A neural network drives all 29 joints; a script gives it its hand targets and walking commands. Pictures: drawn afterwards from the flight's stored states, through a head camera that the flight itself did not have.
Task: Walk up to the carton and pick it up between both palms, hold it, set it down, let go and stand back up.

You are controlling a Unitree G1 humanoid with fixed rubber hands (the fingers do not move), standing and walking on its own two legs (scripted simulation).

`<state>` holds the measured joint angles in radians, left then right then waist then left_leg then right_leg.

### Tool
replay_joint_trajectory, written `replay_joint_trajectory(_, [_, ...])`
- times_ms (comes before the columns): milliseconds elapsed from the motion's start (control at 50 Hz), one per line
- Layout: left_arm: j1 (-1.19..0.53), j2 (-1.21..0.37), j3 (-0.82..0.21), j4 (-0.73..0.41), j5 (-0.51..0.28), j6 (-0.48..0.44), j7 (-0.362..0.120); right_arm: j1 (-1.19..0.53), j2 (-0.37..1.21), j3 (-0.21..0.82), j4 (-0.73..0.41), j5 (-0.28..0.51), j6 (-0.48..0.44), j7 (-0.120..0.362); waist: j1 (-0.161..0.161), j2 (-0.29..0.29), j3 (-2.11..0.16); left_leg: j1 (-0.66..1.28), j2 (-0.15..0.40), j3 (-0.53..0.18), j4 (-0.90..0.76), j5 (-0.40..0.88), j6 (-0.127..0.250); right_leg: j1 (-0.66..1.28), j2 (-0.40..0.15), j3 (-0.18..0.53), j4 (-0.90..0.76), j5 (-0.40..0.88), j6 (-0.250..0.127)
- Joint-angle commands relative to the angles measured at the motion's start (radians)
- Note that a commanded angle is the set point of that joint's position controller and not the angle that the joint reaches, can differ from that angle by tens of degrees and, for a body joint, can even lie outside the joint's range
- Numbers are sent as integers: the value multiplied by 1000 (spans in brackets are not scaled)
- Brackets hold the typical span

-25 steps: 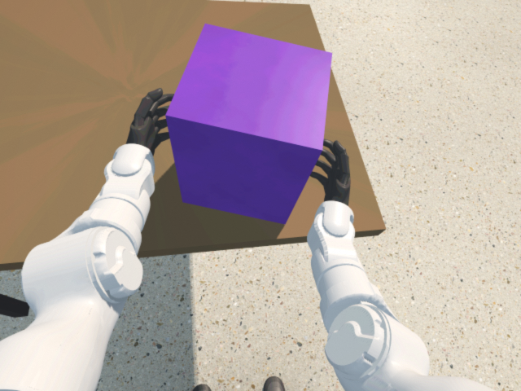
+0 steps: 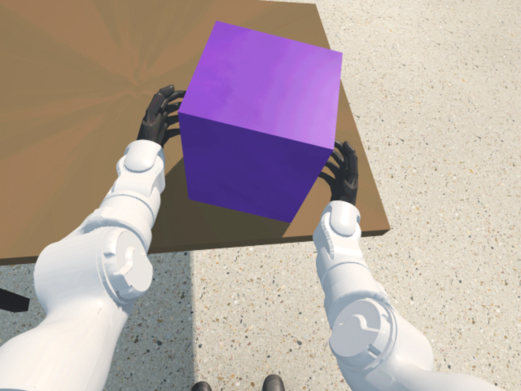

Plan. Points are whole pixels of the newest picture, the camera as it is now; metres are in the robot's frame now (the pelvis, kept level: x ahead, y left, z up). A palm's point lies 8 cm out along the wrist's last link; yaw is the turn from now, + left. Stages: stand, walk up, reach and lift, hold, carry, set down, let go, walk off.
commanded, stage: reach and lift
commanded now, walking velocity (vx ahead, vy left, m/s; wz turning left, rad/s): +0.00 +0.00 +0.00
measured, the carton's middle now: (257, 133) +0.54 -0.04 -0.01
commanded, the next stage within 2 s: none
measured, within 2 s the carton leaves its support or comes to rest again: leaves its support in 1.34 s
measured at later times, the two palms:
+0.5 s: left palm (154, 138) +0.49 +0.13 +0.04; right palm (341, 195) +0.39 -0.15 +0.02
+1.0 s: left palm (154, 142) +0.48 +0.13 +0.04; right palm (343, 197) +0.39 -0.15 +0.02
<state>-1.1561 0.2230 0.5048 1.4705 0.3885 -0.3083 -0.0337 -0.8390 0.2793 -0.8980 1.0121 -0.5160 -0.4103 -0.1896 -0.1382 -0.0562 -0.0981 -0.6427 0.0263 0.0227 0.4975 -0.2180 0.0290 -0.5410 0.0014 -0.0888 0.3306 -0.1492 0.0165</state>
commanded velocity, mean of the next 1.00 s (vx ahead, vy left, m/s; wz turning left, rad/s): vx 0.00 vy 0.00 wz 0.00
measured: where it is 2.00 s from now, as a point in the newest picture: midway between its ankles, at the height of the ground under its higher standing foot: outside the picture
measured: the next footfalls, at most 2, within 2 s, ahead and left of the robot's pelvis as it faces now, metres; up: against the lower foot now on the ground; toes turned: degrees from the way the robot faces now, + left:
none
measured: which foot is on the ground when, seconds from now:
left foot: down 0.00-1.00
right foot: down 0.00-1.00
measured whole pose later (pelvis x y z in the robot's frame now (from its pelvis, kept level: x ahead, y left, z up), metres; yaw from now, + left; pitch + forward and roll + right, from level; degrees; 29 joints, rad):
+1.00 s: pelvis +0.00 -0.01 +0.00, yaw +0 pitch +23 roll -3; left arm -1.18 0.26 0.23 1.65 0.15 -0.42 0.02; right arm -0.83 0.19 -0.68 1.21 -0.31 -0.50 -0.26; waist -0.13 -0.02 -0.17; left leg -0.70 0.05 0.02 0.52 -0.22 0.01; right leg -0.59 0.02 -0.11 0.34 -0.15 0.00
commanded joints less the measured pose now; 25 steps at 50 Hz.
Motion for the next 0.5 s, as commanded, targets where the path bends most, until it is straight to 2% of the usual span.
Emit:
replay_joint_trajectory(0, [-427, -581, -135, 88, 99, 7, -169, -502, 410, 311, 122, -108, 13, 137, -16, 248, -618, 497, 16, 25, 39, 593, -137, 181, 18, -43, 45, 430, -32])
replay_joint_trajectory(240, [-432, -580, -141, 112, 92, 0, -174, -505, 420, 337, 117, -101, 4, 123, -19, 236, -647, 422, 10, 27, 36, 511, -119, 221, 8, -35, 73, 495, -28])
replay_joint_trajectory(480, [-453, -604, -216, 144, 43, -56, -161, -541, 408, 390, 165, -70, -64, 116, -16, 254, -715, 435, 18, 20, 53, 590, -135, 239, 13, -33, 81, 584, -39])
